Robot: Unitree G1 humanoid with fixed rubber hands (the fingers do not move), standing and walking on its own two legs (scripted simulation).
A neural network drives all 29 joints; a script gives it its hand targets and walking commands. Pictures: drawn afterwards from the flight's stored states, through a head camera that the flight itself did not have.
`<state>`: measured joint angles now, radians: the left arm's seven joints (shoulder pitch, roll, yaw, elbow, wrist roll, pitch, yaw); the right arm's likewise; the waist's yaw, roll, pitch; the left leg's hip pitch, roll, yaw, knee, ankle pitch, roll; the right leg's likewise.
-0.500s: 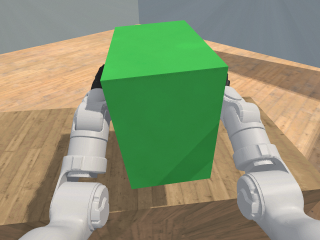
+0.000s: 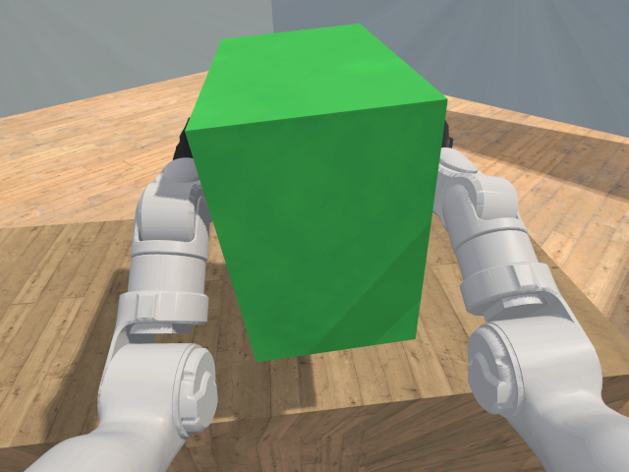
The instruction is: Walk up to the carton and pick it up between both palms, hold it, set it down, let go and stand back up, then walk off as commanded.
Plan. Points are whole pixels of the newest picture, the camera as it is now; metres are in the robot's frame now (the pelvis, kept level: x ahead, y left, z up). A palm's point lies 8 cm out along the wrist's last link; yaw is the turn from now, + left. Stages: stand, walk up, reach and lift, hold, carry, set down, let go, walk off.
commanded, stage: hold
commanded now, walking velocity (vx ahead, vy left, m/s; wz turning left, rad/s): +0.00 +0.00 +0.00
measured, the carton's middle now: (312, 179) +0.41 +0.01 +0.24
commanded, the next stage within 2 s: none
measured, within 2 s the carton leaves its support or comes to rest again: neither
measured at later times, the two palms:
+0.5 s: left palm (182, 158) +0.37 +0.15 +0.30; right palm (437, 144) +0.38 -0.13 +0.30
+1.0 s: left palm (183, 147) +0.36 +0.14 +0.31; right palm (450, 133) +0.36 -0.14 +0.32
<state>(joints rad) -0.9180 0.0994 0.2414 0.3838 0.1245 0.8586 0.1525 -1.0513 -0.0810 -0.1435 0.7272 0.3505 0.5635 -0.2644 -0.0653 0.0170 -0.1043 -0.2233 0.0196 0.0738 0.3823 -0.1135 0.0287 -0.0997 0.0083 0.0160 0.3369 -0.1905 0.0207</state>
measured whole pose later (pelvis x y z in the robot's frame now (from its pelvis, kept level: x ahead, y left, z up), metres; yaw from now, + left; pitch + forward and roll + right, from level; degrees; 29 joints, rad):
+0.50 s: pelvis +0.00 +0.00 +0.00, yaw +0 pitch -3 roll -1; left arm -0.95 0.10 0.29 0.38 0.12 0.93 0.14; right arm -1.11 -0.10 -0.12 0.73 0.37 0.67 -0.31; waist -0.07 0.03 -0.15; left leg -0.22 0.02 0.07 0.38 -0.11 0.03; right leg -0.10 0.01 0.02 0.34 -0.19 0.02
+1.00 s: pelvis +0.00 +0.00 +0.00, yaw +0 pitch -3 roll -1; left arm -0.98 0.10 0.30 0.38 0.12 0.98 0.13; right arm -1.14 -0.12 -0.11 0.73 0.39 0.74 -0.33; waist -0.07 0.04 -0.18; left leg -0.22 0.02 0.07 0.38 -0.11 0.03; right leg -0.10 0.01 0.02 0.34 -0.19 0.02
